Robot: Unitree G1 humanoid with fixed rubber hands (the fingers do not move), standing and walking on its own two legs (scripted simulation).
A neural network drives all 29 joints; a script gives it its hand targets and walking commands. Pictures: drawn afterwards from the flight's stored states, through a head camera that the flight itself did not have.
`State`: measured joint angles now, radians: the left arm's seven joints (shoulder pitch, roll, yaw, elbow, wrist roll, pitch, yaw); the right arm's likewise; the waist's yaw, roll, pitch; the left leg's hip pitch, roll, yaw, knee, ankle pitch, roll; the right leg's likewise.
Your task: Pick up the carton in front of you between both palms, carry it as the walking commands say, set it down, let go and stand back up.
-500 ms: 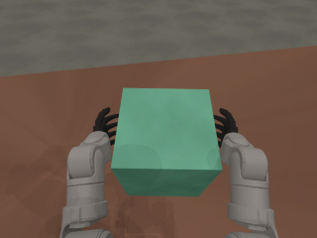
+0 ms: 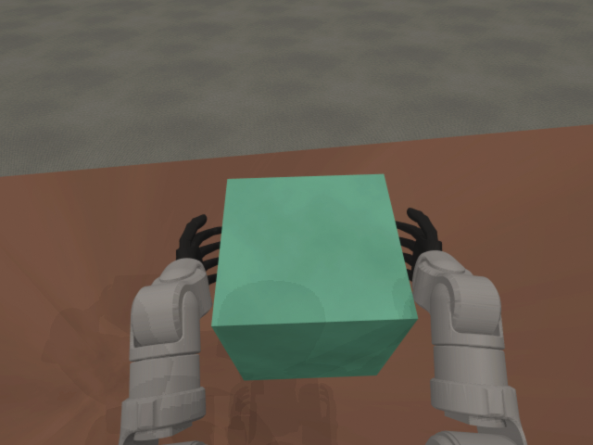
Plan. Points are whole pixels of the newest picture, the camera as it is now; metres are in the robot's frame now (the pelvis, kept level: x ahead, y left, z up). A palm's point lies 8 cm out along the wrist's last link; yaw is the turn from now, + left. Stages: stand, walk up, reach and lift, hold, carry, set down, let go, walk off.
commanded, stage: carry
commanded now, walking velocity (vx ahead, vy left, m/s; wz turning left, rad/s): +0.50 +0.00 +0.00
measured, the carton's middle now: (308, 285) +0.33 +0.01 +0.03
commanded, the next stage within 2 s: none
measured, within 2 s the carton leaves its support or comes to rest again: neither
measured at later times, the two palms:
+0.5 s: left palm (236, 141) +0.66 +0.16 +0.05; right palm (386, 149) +0.63 -0.14 +0.05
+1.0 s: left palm (251, 81) +0.92 +0.15 +0.05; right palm (369, 79) +0.94 -0.15 +0.05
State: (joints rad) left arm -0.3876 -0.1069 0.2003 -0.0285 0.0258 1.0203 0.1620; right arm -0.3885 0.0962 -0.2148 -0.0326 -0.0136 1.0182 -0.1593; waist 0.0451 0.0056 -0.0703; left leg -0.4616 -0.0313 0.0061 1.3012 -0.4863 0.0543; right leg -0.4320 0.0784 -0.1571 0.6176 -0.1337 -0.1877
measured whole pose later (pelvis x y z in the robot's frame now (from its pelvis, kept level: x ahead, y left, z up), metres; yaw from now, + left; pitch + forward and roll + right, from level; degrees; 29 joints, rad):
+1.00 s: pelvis +0.61 -0.01 -0.05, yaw -2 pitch +5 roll +1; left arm -0.41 -0.09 0.20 -0.01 -0.02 0.97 0.16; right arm -0.39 0.13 -0.25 -0.09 -0.06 1.00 -0.17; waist 0.10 0.01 -0.09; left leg -0.63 0.02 0.02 0.82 -0.24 0.03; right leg -0.27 0.00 -0.10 0.58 -0.28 -0.09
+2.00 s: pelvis +1.18 -0.02 -0.12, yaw -1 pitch +5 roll +2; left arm -0.43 -0.11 0.22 -0.01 -0.01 0.99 0.16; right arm -0.40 0.13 -0.25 -0.10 -0.07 1.02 -0.18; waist 0.08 0.02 -0.09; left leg -0.69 0.06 0.01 0.76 -0.01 0.03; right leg -0.17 0.04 -0.09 0.49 -0.29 -0.13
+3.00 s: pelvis +1.80 -0.01 -0.20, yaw +0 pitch +6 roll -1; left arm -0.43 -0.11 0.19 -0.03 -0.01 0.97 0.16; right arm -0.36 0.11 -0.24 -0.14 -0.04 0.99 -0.16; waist 0.09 0.02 -0.09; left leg -0.61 0.04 0.02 0.62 -0.06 0.03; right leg -0.22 0.03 -0.10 0.56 -0.32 -0.07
